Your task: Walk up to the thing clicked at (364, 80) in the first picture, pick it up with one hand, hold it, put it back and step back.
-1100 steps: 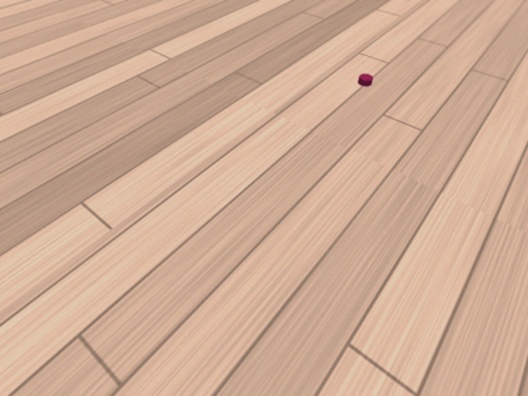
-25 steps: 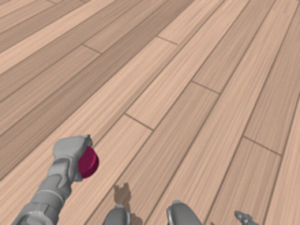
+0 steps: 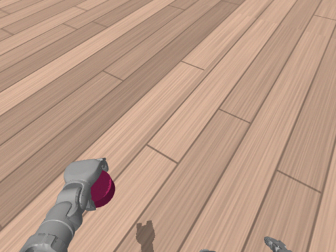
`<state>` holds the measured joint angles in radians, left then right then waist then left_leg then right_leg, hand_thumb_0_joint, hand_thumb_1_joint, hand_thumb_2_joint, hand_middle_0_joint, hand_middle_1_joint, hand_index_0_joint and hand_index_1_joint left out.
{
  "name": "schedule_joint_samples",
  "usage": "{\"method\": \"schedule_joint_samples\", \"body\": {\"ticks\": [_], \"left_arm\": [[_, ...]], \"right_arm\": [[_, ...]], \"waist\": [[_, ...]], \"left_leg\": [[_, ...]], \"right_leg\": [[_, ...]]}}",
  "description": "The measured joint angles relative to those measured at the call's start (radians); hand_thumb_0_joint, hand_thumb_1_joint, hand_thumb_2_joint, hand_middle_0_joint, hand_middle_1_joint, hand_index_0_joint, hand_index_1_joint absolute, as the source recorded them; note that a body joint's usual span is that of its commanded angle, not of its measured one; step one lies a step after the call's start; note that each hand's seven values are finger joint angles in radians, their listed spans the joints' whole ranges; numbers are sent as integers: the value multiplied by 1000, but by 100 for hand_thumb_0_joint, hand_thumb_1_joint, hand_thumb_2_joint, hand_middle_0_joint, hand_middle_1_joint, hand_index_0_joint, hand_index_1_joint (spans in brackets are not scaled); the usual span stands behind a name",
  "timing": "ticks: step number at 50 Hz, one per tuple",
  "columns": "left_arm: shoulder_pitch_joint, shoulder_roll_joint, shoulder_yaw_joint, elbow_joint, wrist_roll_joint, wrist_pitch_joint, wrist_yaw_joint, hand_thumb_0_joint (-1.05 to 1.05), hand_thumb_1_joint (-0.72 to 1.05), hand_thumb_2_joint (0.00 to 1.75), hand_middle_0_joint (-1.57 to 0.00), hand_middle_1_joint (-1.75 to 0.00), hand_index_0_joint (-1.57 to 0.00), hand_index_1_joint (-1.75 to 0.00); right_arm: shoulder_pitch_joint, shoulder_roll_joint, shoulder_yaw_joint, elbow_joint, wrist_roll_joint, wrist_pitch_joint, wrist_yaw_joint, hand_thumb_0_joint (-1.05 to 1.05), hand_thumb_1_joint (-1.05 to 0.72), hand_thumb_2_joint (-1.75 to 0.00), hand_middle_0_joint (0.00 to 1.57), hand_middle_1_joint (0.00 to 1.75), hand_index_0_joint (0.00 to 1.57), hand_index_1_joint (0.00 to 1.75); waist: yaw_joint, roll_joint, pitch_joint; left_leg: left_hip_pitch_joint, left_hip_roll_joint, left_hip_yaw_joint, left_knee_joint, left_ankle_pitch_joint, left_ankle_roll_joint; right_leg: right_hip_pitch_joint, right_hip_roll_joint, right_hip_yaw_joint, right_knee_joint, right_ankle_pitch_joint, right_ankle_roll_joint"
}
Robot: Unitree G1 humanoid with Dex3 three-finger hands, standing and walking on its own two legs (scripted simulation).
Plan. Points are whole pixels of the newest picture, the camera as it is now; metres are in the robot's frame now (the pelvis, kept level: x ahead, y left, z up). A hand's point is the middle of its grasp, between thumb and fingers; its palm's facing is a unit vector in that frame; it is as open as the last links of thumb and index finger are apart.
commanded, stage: hold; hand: left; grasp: from above
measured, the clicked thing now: (96, 188) +0.32 +0.20 -0.11
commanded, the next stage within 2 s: crouch in 1.78 s
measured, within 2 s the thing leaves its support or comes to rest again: neither
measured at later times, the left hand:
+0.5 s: hand (84, 183) +0.31 +0.21 -0.03, palm faces -0.43 -0.04 -0.90, open 11.7 cm
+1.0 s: hand (81, 185) +0.29 +0.21 -0.01, palm faces -0.43 -0.05 -0.90, open 11.7 cm
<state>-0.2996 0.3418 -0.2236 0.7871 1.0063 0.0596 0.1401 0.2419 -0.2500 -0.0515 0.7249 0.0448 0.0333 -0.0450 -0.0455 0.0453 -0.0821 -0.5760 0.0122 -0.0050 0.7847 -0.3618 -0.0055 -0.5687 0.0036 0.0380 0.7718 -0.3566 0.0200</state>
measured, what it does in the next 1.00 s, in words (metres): stands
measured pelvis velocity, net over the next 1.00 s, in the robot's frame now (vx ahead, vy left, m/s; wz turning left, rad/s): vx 0.00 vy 0.00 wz -0.01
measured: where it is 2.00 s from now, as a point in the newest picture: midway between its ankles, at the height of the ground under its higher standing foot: outside the picture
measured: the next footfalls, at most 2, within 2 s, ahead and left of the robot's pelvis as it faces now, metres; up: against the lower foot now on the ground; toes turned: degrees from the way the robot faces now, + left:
none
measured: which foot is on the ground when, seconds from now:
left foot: down 0.00-1.00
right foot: down 0.00-1.00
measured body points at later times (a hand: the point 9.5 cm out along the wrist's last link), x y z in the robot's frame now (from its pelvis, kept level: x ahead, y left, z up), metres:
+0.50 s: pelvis +0.00 +0.00 +0.01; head +0.02 -0.02 +0.46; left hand +0.33 +0.21 +0.02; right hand +0.13 -0.26 -0.11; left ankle +0.02 +0.12 -0.71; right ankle +0.02 -0.13 -0.71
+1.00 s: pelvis +0.00 +0.00 +0.02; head +0.01 -0.03 +0.47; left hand +0.31 +0.21 +0.04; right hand +0.14 -0.26 -0.10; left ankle +0.02 +0.12 -0.71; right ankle +0.02 -0.13 -0.71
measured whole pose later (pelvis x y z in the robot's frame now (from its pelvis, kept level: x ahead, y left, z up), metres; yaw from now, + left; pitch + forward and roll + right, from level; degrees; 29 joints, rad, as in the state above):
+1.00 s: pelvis +0.00 +0.00 +0.02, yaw -1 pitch +2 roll +0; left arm -0.22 0.38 -0.22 0.60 0.99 0.02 -0.01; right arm 0.20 -0.26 -0.03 0.67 0.07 0.05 -0.06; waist 0.00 0.06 -0.03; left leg -0.35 0.01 0.01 0.58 -0.27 -0.01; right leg -0.36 0.00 0.05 0.59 -0.28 0.02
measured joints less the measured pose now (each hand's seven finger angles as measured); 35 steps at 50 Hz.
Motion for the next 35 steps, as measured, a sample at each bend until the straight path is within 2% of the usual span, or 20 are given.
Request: {"method": "schedule_joint_samples", "body": {"ticks": [17, 35], "left_arm": [[25, 16, -8, -73, -4, -9, -68, -3, -23, 67, -67, -57, -55, -64], [59, 29, -3, -151, -7, -21, -132, -3, -24, 68, -69, -56, -56, -64]], "right_arm": [[-17, -5, 2, -21, 10, 12, 3, 0, -92, -91, 21, 30, 20, 30], [-33, -10, 10, -44, 17, 22, -4, 1, -92, -91, 21, 30, 20, 30]], "waist": [[25, 8, 16], [37, 10, 36]], "left_leg": [[111, -3, 12, -93, 32, 3], [182, -2, 16, -158, 64, 0]], "right_leg": [[103, -5, 12, -84, 30, 2], [167, -5, 15, -137, 58, -1]]}}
